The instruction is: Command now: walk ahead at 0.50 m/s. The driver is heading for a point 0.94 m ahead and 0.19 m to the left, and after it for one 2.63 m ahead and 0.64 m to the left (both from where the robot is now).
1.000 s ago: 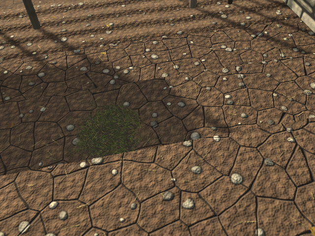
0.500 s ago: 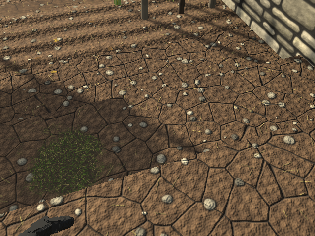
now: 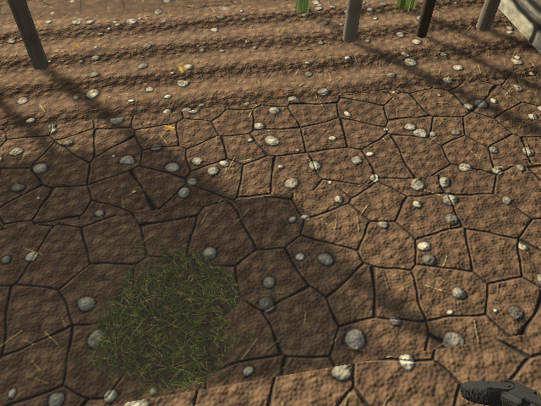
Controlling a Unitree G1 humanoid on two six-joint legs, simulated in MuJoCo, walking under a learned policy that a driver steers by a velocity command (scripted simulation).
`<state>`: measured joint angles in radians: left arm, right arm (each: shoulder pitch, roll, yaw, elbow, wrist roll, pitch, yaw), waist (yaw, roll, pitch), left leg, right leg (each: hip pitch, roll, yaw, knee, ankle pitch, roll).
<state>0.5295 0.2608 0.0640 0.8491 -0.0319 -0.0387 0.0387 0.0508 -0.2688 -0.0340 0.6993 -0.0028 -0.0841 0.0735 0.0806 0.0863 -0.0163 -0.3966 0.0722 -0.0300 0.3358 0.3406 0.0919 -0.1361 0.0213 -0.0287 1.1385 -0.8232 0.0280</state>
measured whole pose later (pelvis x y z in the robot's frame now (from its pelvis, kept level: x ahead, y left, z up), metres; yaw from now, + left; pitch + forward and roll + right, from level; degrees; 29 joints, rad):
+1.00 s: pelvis +0.51 +0.01 -0.05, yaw +14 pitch +0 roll -2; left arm 0.39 0.23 0.08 0.91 0.01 -0.10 0.04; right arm 0.16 -0.28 -0.11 0.79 0.02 -0.01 0.05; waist 0.04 0.04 -0.01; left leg -0.72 0.08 -0.14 0.84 0.19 0.03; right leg 0.02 -0.03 -0.24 0.44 -0.46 0.01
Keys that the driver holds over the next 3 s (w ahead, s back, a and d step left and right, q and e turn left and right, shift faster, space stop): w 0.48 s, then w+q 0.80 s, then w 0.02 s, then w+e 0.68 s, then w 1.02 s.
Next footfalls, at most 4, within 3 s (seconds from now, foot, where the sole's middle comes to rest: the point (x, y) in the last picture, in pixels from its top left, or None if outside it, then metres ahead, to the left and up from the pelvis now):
0.48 right None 0.43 -0.12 -0.81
1.20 left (212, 341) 0.74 0.26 -0.97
1.66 right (252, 244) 1.11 0.17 -0.97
2.42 left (185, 188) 1.49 0.50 -1.13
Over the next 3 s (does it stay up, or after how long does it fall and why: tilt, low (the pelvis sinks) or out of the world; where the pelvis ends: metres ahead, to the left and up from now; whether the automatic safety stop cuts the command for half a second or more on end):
stays up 1.70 0.43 -0.36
